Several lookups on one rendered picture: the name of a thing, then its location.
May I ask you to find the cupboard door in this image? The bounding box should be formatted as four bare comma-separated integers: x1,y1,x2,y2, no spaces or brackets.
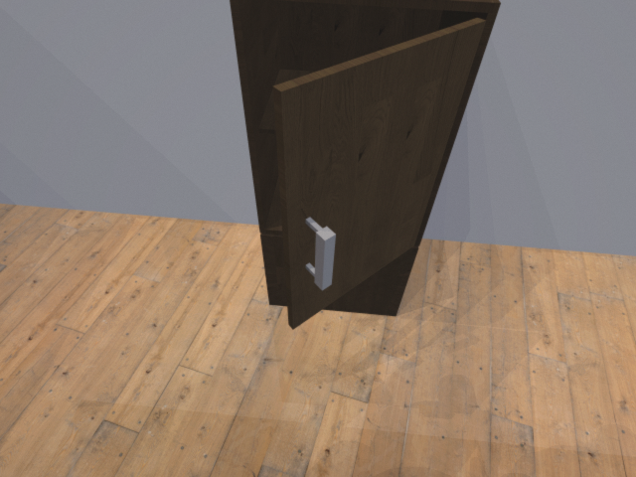
273,18,486,329

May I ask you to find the handle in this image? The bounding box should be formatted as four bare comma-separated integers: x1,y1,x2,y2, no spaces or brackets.
306,217,336,290

